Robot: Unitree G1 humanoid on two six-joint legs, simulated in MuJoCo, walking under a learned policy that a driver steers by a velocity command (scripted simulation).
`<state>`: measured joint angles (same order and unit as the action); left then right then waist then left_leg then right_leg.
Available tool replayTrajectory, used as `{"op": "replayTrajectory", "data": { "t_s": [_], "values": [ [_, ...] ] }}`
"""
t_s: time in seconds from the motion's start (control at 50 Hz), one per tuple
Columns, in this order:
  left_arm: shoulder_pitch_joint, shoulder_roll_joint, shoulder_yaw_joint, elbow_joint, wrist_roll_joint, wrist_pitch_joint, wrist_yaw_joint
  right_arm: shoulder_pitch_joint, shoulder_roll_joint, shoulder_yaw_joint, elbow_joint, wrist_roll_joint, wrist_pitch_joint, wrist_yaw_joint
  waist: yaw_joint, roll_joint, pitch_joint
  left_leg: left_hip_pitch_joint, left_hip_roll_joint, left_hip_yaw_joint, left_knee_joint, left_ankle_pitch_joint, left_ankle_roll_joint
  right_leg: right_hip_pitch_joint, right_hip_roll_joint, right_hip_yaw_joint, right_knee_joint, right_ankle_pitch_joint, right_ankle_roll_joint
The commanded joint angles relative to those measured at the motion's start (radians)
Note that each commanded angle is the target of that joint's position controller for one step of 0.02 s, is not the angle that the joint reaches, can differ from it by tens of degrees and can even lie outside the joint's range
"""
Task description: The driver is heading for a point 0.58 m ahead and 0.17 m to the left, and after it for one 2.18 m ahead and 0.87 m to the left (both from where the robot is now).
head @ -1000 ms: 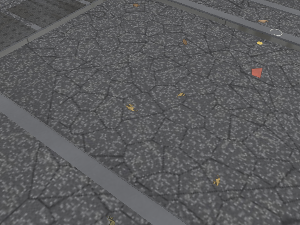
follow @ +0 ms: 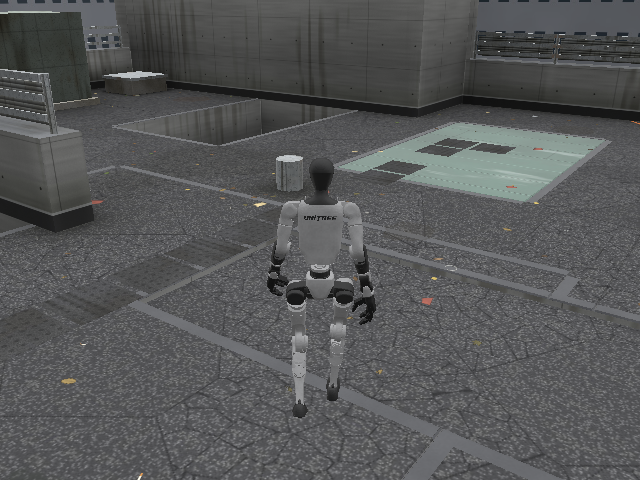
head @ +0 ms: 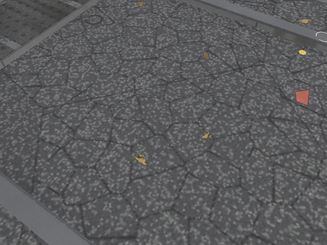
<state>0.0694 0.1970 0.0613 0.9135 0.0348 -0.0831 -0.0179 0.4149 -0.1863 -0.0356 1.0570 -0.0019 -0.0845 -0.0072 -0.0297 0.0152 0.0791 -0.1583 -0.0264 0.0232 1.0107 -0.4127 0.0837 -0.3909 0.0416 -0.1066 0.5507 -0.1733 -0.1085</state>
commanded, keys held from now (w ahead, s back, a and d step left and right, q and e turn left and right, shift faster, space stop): w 0.04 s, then w+q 0.62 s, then q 0.26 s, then no key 0.08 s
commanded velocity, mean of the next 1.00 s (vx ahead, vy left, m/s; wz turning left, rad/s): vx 0.42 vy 0.00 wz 0.43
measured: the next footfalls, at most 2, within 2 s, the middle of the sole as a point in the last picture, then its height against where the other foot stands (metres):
left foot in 0.46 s outside the picture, level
right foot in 0.88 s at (163, 187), level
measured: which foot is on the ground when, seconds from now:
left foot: up 0.00-0.44, down 0.46-0.86, up 0.88-1.00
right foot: down 0.00-0.52, up 0.54-0.86, down 0.88-1.00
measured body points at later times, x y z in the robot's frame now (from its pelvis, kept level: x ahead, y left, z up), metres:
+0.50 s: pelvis +0.27 +0.04 -0.01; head +0.31 +0.06 +0.44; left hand +0.18 +0.27 -0.16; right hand +0.50 -0.15 -0.12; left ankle +0.37 +0.13 -0.73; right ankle +0.09 -0.07 -0.71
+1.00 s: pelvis +0.54 +0.07 -0.05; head +0.58 +0.07 +0.40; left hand +0.53 +0.34 -0.16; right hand +0.73 -0.16 -0.19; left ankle +0.44 +0.13 -0.68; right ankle +0.68 +0.01 -0.78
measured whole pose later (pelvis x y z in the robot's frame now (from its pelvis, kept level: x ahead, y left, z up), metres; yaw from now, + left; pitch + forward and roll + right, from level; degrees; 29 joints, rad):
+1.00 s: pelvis +0.54 +0.07 -0.05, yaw +30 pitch -1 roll +0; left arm 0.19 0.22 0.01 0.85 0.03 -0.09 0.02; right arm 0.23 -0.29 -0.10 0.94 -0.02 -0.01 -0.03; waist -0.04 0.04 0.10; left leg -0.45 -0.09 -0.05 1.27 -0.48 0.04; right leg -0.36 -0.04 -0.08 0.54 -0.15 -0.02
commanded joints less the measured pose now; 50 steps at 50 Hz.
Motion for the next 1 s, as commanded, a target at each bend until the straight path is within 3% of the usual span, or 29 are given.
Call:
{"op": "replayTrajectory", "data": {
  "t_s": [0.02, 0.06, 0.08, 0.14, 0.24, 0.32, 0.38, 0.4, 0.46, 0.48, 0.5, 0.52, 0.54, 0.56, 0.58, 0.6, 0.62, 0.64, 0.66, 0.74, 0.8, 0.84, 0.86, 0.88, 0.9, 0.92, 0.94, 0.96, 1.0],
  "values": [
    [0.204, 0.125, 0.032, 0.029, -0.010, -0.003, 0.000, -0.058, -0.120, -0.027, -0.094, 0.006, -0.024, 0.002, 0.080, -0.026, -0.124, -0.484, 0.071, -0.083, 0.287, 0.104, 0.021, 0.460, -0.356, 0.478, -0.318, 0.059, -0.182],
    [0.192, 0.067, 0.013, 0.051, -0.017, -0.017, 0.009, -0.051, -0.077, -0.026, -0.088, -0.025, 0.009, 0.012, 0.018, -0.031, -0.054, -0.392, 0.111, -0.082, 0.168, 0.126, 0.002, 0.296, -0.285, 0.321, -0.367, 0.151, -0.118],
    [0.210, 0.064, 0.009, 0.061, -0.017, -0.027, 0.012, -0.042, -0.055, -0.023, -0.083, -0.028, 0.025, 0.018, 0.008, -0.041, -0.048, -0.362, 0.109, -0.077, 0.135, 0.129, -0.007, 0.267, -0.274, 0.285, -0.387, 0.165, -0.108],
    [0.263, 0.110, 0.015, 0.080, -0.019, -0.047, 0.015, -0.109, -0.059, -0.027, -0.116, -0.031, 0.057, 0.031, -0.005, -0.058, -0.013, -0.415, 0.118, -0.063, 0.050, 0.212, -0.021, 0.251, -0.260, 0.188, -0.440, 0.223, -0.101],
    [0.291, 0.114, 0.005, 0.081, -0.021, -0.046, 0.016, -0.322, -0.044, -0.008, -0.194, -0.022, 0.051, 0.048, 0.034, -0.074, 0.017, -0.395, 0.101, 0.015, -0.258, 0.438, -0.021, 0.251, -0.212, 0.023, -0.466, 0.302, -0.059],
    [0.361, 0.120, 0.004, 0.109, -0.013, -0.049, 0.031, -0.397, -0.073, -0.012, -0.221, -0.024, 0.042, 0.054, 0.061, -0.072, 0.015, -0.465, 0.115, 0.009, -0.332, 0.556, 0.018, 0.444, -0.265, -0.015, -0.394, 0.365, -0.050],
    [0.379, 0.138, 0.007, 0.121, -0.007, -0.035, 0.044, -0.445, -0.088, -0.017, -0.244, -0.038, 0.039, 0.052, 0.069, -0.061, 0.033, -0.493, 0.084, 0.057, -0.391, 0.414, 0.048, 0.557, -0.293, -0.039, -0.313, 0.493, -0.040],
    [0.381, 0.128, 0.004, 0.124, -0.007, -0.032, 0.050, -0.471, -0.078, -0.013, -0.249, -0.036, 0.036, 0.055, 0.075, -0.059, 0.051, -0.483, 0.084, 0.049, -0.487, 0.495, 0.050, 0.583, -0.269, -0.059, -0.292, 0.501, -0.020],
    [0.366, 0.186, 0.019, 0.128, -0.010, -0.010, 0.056, -0.361, -0.109, -0.029, -0.216, -0.051, 0.035, 0.056, 0.020, -0.082, -0.015, -0.264, -0.014, 0.122, -0.534, 0.354, 0.088, 0.566, -0.274, -0.088, -0.065, 0.797, -0.004],
    [0.423, 0.146, 0.010, 0.130, -0.020, -0.003, 0.045, -0.309, -0.139, -0.045, -0.188, -0.047, 0.033, 0.050, 0.029, -0.012, -0.063, -0.122, -0.075, 0.166, -0.504, 0.321, 0.115, 0.481, -0.252, -0.103, 0.069, 0.824, 0.008],
    [0.411, 0.152, 0.007, 0.120, -0.028, 0.001, 0.033, -0.206, -0.151, -0.062, -0.152, -0.046, 0.033, 0.045, -0.021, 0.016, -0.115, 0.076, -0.094, 0.142, -0.508, 0.305, 0.152, 0.327, -0.226, -0.117, 0.224, 0.721, 0.034],
    [0.279, 0.209, 0.023, 0.071, -0.046, -0.003, 0.026, -0.038, -0.175, -0.086, -0.115, -0.043, 0.045, 0.036, -0.161, 0.109, -0.193, 0.365, 0.000, -0.023, -0.610, 0.303, 0.201, 0.063, -0.154, -0.139, 0.557, 0.539, 0.092],
    [0.170, 0.182, 0.018, -0.001, -0.054, -0.020, 0.013, -0.003, -0.236, -0.097, -0.091, -0.047, 0.051, 0.026, -0.163, 0.213, -0.223, 0.540, 0.211, -0.290, -0.640, 0.455, 0.291, -0.246, -0.035, -0.080, 0.847, -0.245, 0.121],
    [0.108, 0.173, 0.010, -0.048, -0.056, -0.036, 0.017, -0.021, -0.267, -0.097, -0.107, -0.043, 0.057, 0.012, -0.133, 0.100, -0.234, 0.487, 0.279, -0.386, -0.670, 0.568, 0.298, -0.286, -0.070, 0.069, 0.865, -0.265, 0.101],
    [0.127, 0.163, 0.007, -0.047, -0.056, -0.043, 0.011, -0.085, -0.253, -0.090, -0.116, -0.030, 0.055, 0.003, -0.081, 0.013, -0.157, 0.343, 0.275, -0.346, -0.715, 0.611, 0.269, -0.246, -0.115, 0.115, 0.745, -0.199, 0.085],
    [0.164, 0.142, 0.003, -0.050, -0.044, -0.041, 0.012, -0.099, -0.236, -0.087, -0.106, -0.023, 0.050, -0.003, -0.045, 0.045, -0.092, 0.241, 0.286, -0.355, -0.741, 0.656, 0.283, -0.219, -0.138, 0.128, 0.642, -0.175, 0.090],
    [0.161, 0.135, 0.003, -0.045, -0.016, -0.030, 0.021, -0.120, -0.210, -0.082, -0.100, -0.012, 0.040, -0.008, -0.023, 0.031, -0.036, 0.158, 0.244, -0.326, -0.758, 0.644, 0.263, -0.187, -0.156, 0.142, 0.563, -0.161, 0.102],
    [0.161, 0.126, 0.001, -0.046, 0.006, -0.014, 0.024, -0.143, -0.188, -0.078, -0.101, -0.006, 0.031, -0.015, -0.006, 0.036, -0.017, 0.087, 0.206, -0.301, -0.780, 0.601, 0.250, -0.139, -0.160, 0.145, 0.509, -0.158, 0.125],
    [0.162, 0.122, 0.000, -0.049, 0.013, -0.003, 0.021, -0.152, -0.180, -0.074, -0.102, -0.006, 0.024, -0.019, 0.010, 0.029, -0.018, 0.051, 0.183, -0.285, -0.793, 0.583, 0.244, -0.109, -0.158, 0.140, 0.457, -0.151, 0.143],
    [0.126, 0.109, -0.015, -0.090, -0.007, -0.009, 0.019, -0.189, -0.203, -0.076, -0.106, -0.010, 0.005, -0.007, 0.040, 0.030, -0.025, -0.122, 0.075, -0.150, -0.720, 0.798, 0.194, 0.043, -0.097, 0.092, 0.142, 0.094, 0.172],
    [0.156, 0.134, -0.015, -0.084, -0.020, -0.024, 0.028, -0.193, -0.185, -0.077, -0.105, -0.005, 0.000, 0.004, 0.030, 0.069, -0.052, -0.218, 0.026, -0.162, -0.618, 0.567, 0.125, 0.222, -0.053, 0.091, -0.017, 0.337, 0.155],
    [0.256, 0.164, -0.007, -0.047, -0.016, -0.034, 0.036, -0.208, -0.185, -0.080, -0.116, -0.005, 0.007, -0.012, 0.076, 0.030, -0.049, -0.258, 0.009, -0.191, -0.459, 0.426, 0.093, 0.333, -0.059, 0.111, -0.101, 0.423, 0.159],
    [0.337, 0.188, 0.000, -0.016, -0.004, -0.047, 0.036, -0.213, -0.174, -0.078, -0.122, -0.001, 0.013, -0.020, 0.114, -0.025, -0.053, -0.275, -0.030, -0.173, -0.291, 0.345, 0.066, 0.406, -0.087, 0.122, -0.166, 0.487, 0.158],
    [0.383, 0.256, 0.011, -0.011, 0.017, -0.065, 0.032, -0.158, -0.135, -0.070, -0.137, 0.010, 0.020, -0.027, 0.112, -0.189, -0.097, -0.345, -0.141, -0.093, 0.025, -0.091, 0.024, 0.502, -0.244, 0.215, -0.160, 0.976, 0.134],
    [0.420, 0.264, -0.003, -0.038, 0.021, -0.064, 0.018, 0.016, -0.091, -0.065, -0.135, 0.021, 0.031, -0.050, 0.039, -0.239, -0.221, -0.430, -0.165, -0.102, 0.278, -0.394, 0.004, 0.597, -0.510, 0.379, -0.004, 1.412, 0.058],
    [0.401, 0.255, -0.003, -0.054, 0.002, -0.044, 0.014, 0.104, -0.118, -0.072, -0.104, 0.007, 0.046, -0.062, 0.022, -0.186, -0.295, -0.433, -0.125, -0.142, 0.390, -0.305, -0.014, 0.590, -0.543, 0.407, -0.013, 1.341, -0.007],
    [0.283, 0.256, 0.004, -0.091, -0.008, -0.028, 0.028, 0.069, -0.132, -0.070, -0.119, -0.001, 0.058, -0.057, 0.005, -0.232, -0.289, -0.488, -0.069, -0.104, 0.407, -0.168, -0.043, 0.509, -0.543, 0.455, -0.111, 0.858, -0.095],
    [0.187, 0.204, -0.010, -0.125, -0.010, -0.013, 0.038, -0.024, -0.172, -0.073, -0.142, -0.025, 0.074, -0.039, 0.007, -0.192, -0.225, -0.466, -0.014, -0.091, 0.377, -0.085, -0.066, 0.361, -0.477, 0.446, -0.200, 0.517, -0.110],
    [0.155, 0.184, -0.018, -0.125, 0.000, 0.013, 0.053, -0.092, -0.173, -0.076, -0.162, -0.031, 0.107, 0.010, 0.007, -0.141, -0.152, -0.392, 0.010, -0.087, 0.299, -0.034, -0.090, 0.196, -0.387, 0.318, -0.239, 0.425, -0.125]
  ]
}}
Over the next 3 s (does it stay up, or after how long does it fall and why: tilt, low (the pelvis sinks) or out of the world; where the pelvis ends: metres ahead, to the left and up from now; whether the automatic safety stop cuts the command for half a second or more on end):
stays up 0.57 0.09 -0.03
